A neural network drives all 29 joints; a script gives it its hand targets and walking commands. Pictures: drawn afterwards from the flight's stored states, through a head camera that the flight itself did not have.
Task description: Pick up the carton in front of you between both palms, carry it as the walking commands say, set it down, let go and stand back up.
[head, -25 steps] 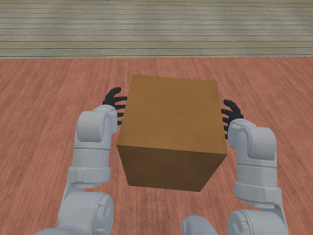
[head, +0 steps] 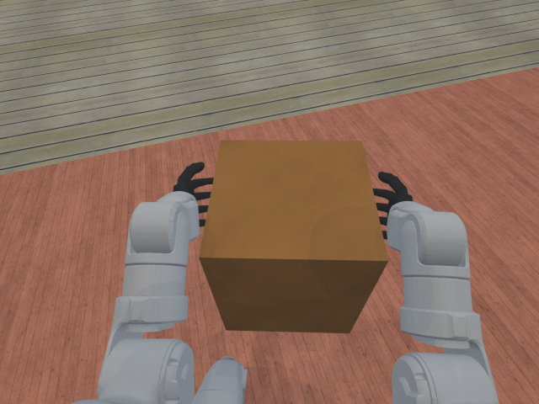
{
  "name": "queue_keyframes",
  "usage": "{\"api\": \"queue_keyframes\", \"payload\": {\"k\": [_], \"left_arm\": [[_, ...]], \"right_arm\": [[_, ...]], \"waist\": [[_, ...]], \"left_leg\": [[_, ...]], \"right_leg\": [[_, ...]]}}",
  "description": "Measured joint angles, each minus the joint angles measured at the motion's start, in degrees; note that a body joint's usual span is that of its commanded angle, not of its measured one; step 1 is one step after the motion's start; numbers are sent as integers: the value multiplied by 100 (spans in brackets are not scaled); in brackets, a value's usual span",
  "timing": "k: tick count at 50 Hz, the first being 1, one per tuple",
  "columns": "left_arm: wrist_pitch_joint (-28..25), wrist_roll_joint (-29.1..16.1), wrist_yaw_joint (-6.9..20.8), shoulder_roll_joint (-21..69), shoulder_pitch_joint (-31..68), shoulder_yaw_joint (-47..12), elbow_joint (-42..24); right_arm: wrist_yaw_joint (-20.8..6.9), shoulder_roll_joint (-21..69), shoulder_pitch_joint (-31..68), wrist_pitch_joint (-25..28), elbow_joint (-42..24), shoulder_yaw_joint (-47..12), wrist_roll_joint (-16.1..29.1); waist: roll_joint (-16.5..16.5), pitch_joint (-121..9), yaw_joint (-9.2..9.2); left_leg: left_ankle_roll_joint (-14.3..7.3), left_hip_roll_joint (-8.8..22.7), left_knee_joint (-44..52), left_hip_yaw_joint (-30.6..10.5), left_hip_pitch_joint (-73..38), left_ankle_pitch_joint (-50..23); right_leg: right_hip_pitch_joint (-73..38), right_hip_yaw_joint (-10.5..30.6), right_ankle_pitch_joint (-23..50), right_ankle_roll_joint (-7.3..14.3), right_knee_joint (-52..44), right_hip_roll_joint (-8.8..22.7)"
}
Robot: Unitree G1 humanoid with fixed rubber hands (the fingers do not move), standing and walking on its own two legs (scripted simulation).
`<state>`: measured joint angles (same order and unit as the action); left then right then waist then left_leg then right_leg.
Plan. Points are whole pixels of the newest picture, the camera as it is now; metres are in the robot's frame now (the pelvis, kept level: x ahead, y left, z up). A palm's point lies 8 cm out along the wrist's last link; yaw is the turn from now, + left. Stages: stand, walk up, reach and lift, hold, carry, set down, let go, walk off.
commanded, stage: carry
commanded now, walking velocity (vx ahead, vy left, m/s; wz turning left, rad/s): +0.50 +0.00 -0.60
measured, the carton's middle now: (289, 242) +0.35 +0.03 +0.01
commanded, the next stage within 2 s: none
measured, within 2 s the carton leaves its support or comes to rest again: neither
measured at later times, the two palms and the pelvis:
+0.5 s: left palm (254, 89) +0.65 +0.12 +0.07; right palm (408, 124) +0.58 -0.17 +0.06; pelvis +0.27 +0.05 -0.03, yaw -8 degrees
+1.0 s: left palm (198, 41) +0.87 +0.29 +0.05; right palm (317, 31) +0.94 +0.00 +0.05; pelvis +0.56 +0.06 -0.09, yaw +9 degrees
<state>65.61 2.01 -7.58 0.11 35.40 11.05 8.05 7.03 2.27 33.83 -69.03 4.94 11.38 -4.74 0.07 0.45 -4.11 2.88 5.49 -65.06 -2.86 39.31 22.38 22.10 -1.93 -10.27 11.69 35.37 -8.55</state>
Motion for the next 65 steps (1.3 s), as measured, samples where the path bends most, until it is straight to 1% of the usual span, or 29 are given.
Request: {"api": "queue_keyframes", "payload": {"k": [3, 7, 10, 12, 13, 15, 17, 18, 20, 22, 26, 28, 30, 31, 33, 35, 36, 38, 42, 45, 47, 49, 50, 51, 52, 54, 55, 61, 65], "left_arm": [[-108, -30, -20, 40, 17, 6, -139], [-148, -42, -33, 93, 58, -16, -346], [-127, -54, -34, 81, 147, -44, -376], [-100, -96, -32, 6, 243, -27, -264], [-108, -123, -15, -79, 328, -31, -143], [-111, -167, 23, -218, 396, 6, 110], [-10, -143, 25, -207, 301, 20, 265], [49, -96, 24, -162, 257, 20, 305], [144, 22, 23, -58, 195, 19, 284], [191, 132, 18, 33, 156, 34, 169], [171, 274, 20, 158, 83, 143, -151], [153, 314, 21, 196, 69, 197, -276], [96, 366, 22, 249, 92, 217, -271], [43, 402, 21, 282, 90, 198, -217], [-17, 459, 20, 343, 28, 165, -76], [-20, 448, 15, 356, -91, 141, 9], [-7, 415, 10, 338, -144, 128, 9], [21, 312, -8, 274, -200, 102, -60], [20, 83, -73, 164, -121, 79, -281], [-34, 3, -97, 142, 10, 83, -273], [-57, -20, -98, 127, 92, 97, -186], [-62, -54, -90, 69, 138, 116, -77], [-63, -72, -69, 5, 186, 116, -5], [-98, -102, -41, -88, 266, 115, 99], [-136, -129, -17, -160, 308, 136, 198], [-100, -137, -1, -172, 199, 157, 272], [-50, -108, -2, -131, 129, 137, 262], [20, 85, -7, 89, -94, 57, -182], [-109, 158, -6, 203, -274, 111, -483]], "right_arm": [[0, 34, -87, 91, -258, 43, -8], [1, 49, -204, 125, -626, 79, 9], [1, 35, -190, 85, -754, 104, 14], [2, 31, -77, 51, -643, 91, -19], [2, 53, -14, 85, -529, 78, -57], [2, 81, 105, 139, -204, -5, -133], [6, 55, 61, 58, 38, -70, -100], [11, 21, -1, 5, 84, -92, -47], [28, -72, -99, -61, 99, -132, 101], [63, -158, -96, -61, 106, -166, 241], [96, -267, 80, 33, 152, -192, 418], [101, -310, 195, 67, 189, -211, 463], [100, -388, 309, 95, 275, -201, 514], [95, -429, 335, 122, 341, -179, 542], [65, -465, 332, 132, 501, -133, 547], [42, -455, 331, 89, 650, -125, 501], [38, -438, 335, 62, 684, -137, 473], [38, -402, 353, 16, 646, -165, 419], [38, -323, 422, -57, 303, -103, 311], [36, -256, 448, -102, 85, 11, 206], [21, -217, 472, -112, 66, 76, 132], [9, -172, 528, -94, 175, 92, 58], [8, -137, 571, -74, 245, 91, 11], [8, -86, 608, 5, 322, 89, -46], [7, -38, 622, 88, 415, 63, -97], [4, 26, 476, 122, 515, 5, -134], [3, 28, 343, 86, 468, -14, -111], [29, -26, -137, 126, -56, -75, 130], [32, 20, -245, 333, -190, -71, 178]], "waist": [[11, 20, -22], [-9, -116, -66], [-22, -335, -109], [-85, -505, -74], [16, -567, 20], [176, -554, 261], [77, -541, 465], [23, -524, 552], [-45, -462, 691], [-101, -402, 802], [-218, -379, 929], [-262, -427, 920], [-314, -519, 839], [-319, -566, 772], [-233, -650, 656], [-171, -685, 525], [-144, -672, 457], [-100, -600, 322], [-92, -434, 71], [-148, -414, -54], [-164, -449, -96], [-225, -489, -61], [-219, -524, -43], [-77, -497, 35], [62, -401, 134], [114, -269, 285], [91, -212, 339], [37, 82, 533], [-20, 47, 672]], "left_leg": [[27, 8, 754, -95, 250, -767], [-63, -186, 1881, -110, 98, -1568], [-139, -437, 3091, 17, -390, -2230], [-231, -492, 3870, 259, -943, -3061], [-332, -553, 3690, 380, -1014, -2606], [-342, -702, 2979, 499, -865, -1810], [-287, -705, 2757, 475, -944, -1572], [-268, -701, 2782, 445, -1038, -1546], [-286, -701, 2906, 393, -1243, -1482], [-308, -706, 3017, 342, -1414, -1393], [-281, -747, 3059, 214, -1680, -1121], [-253, -780, 2891, 138, -1777, -861], [-305, -819, 2408, 64, -1757, -502], [-378, -834, 1951, 82, -1643, -95], [-510, -844, 972, 218, -1315, 627], [-533, -742, 405, 355, -971, 688], [-508, -674, 343, 395, -820, 577], [-436, -554, 513, 406, -551, 260], [-383, -431, 1423, 411, -185, -830], [-445, -471, 2629, 577, -305, -1950], [-581, -593, 3335, 783, -569, -2502], [-750, -707, 3949, 983, -1054, -3099], [-808, -743, 3902, 977, -1230, -2980], [-867, -870, 3509, 951, -1167, -2251], [-938, -997, 3058, 949, -1029, -1844], [-1005, -1109, 2692, 895, -1015, -1553], [-991, -1130, 2690, 845, -1091, -1533], [-1013, -1195, 2994, 628, -1662, -1233], [-982, -1199, 3222, 497, -2118, -954]], "right_leg": [[-153, 265, -264, -71, 66, -24], [-394, 660, -760, -171, 290, -85], [-572, 947, -1353, -250, 740, -147], [-617, 969, -1832, -290, 1436, -224], [-499, 853, -1963, -368, 1967, -119], [-53, 655, -2232, -577, 3215, 86], [405, 380, -2204, -698, 3950, 201], [597, 253, -2143, -750, 3985, 280], [878, 101, -2115, -840, 3487, 444], [1055, 60, -2004, -912, 2676, 551], [1095, 58, -1234, -1018, 1115, 640], [840, -6, -684, -1046, 253, 642], [584, -145, 469, -811, -130, 684], [583, -204, 573, -670, 58, 716], [478, -266, 9, -523, 362, 837], [262, -341, -350, -534, 373, 955], [127, -383, -411, -610, 308, 1016], [-147, -487, -528, -642, 164, 1111], [-679, -734, -841, -713, -46, 1251], [-1102, -962, -1225, -870, -33, 1323], [-1352, -1099, -1609, -993, 208, 1396], [-1410, -1193, -1939, -1124, 1039, 1491], [-1266, -1101, -1990, -1168, 1743, 1534], [-980, -811, -2189, -1250, 2537, 1568], [-628, -446, -2341, -1321, 3334, 1519], [99, 4, -2232, -1351, 4392, 1322], [426, 87, -2075, -1345, 4529, 1272], [1844, 201, -1225, -1307, 3286, 1388], [2213, 199, -262, -1192, 2291, 1327]]}}
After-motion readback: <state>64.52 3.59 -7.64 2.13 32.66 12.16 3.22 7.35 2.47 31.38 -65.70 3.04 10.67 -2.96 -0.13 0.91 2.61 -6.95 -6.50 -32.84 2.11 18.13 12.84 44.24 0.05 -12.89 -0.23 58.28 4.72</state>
